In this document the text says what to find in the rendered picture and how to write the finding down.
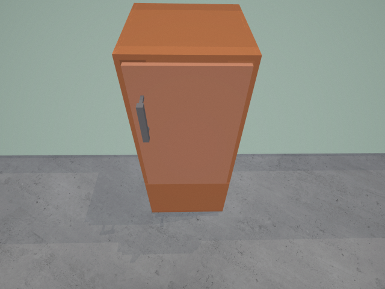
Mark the handle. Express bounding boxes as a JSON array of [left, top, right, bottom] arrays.
[[136, 96, 150, 143]]

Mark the cupboard door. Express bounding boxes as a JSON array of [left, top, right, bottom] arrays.
[[121, 62, 254, 184]]

